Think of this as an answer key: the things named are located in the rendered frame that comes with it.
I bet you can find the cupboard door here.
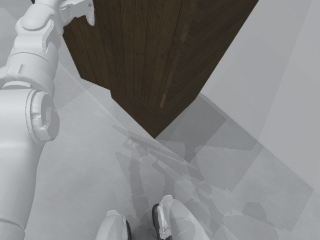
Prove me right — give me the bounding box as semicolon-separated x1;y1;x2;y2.
62;0;191;110

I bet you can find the robot left upper arm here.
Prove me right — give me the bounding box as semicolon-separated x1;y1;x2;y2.
0;88;60;240

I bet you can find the robot right thigh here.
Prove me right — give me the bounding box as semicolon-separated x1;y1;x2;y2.
157;199;210;240

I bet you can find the left robot hand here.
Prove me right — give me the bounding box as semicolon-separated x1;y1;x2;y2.
34;0;95;27

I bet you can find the robot right foot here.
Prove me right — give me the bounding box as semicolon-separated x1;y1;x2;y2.
152;203;170;240

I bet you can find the robot left forearm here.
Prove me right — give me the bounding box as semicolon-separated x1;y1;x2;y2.
0;3;64;100

